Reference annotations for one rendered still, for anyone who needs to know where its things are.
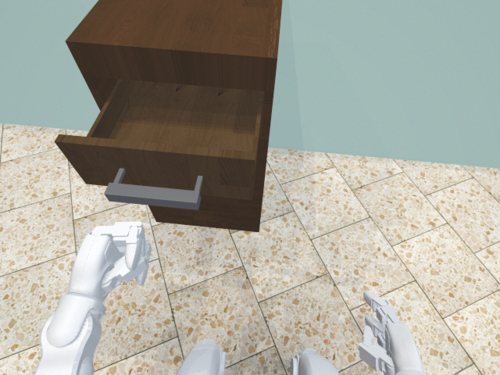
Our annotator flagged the robot right thigh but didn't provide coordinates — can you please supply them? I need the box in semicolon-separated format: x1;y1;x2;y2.
290;353;340;375

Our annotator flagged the right robot shin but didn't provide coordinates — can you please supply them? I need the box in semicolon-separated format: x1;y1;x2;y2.
302;348;317;355

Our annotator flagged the drawer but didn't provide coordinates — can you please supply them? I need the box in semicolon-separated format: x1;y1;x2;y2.
55;79;265;200

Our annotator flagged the cabinet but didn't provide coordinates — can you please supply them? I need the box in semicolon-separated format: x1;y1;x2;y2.
66;0;282;232

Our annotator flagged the handle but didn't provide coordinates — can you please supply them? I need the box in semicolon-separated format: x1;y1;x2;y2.
104;168;203;210

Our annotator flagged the left robot hand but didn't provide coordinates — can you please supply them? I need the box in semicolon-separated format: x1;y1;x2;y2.
68;221;152;302

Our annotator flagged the right robot hand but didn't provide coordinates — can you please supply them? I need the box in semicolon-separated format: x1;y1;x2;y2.
359;291;423;375

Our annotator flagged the robot left forearm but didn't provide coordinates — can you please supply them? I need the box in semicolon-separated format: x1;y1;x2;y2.
34;293;106;375

